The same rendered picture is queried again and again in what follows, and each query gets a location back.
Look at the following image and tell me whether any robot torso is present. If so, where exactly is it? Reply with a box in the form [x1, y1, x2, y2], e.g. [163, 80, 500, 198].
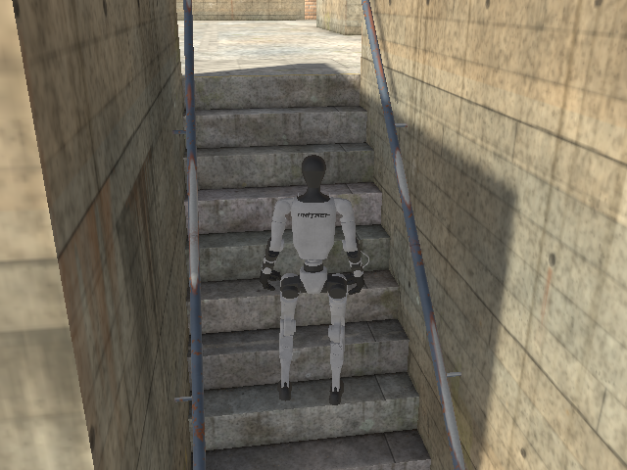
[291, 193, 337, 295]

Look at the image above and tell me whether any robot right forearm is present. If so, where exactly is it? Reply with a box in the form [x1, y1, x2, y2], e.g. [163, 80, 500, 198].
[347, 237, 363, 277]

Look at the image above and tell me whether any robot left forearm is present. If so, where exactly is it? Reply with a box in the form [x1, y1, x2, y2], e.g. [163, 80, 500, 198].
[262, 237, 279, 274]

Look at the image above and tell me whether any robot right upper arm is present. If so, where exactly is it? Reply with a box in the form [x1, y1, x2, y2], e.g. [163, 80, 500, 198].
[334, 198, 358, 252]

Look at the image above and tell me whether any robot left upper arm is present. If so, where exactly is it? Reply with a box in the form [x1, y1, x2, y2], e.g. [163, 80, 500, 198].
[269, 198, 293, 252]

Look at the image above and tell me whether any right robot hand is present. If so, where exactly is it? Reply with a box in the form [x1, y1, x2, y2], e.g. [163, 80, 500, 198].
[344, 273, 364, 295]

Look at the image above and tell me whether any left robot hand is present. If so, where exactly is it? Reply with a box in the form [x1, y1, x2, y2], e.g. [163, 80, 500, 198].
[260, 270, 281, 291]

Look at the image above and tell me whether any robot left shin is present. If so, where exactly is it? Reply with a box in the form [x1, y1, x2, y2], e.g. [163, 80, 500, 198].
[279, 319, 293, 388]

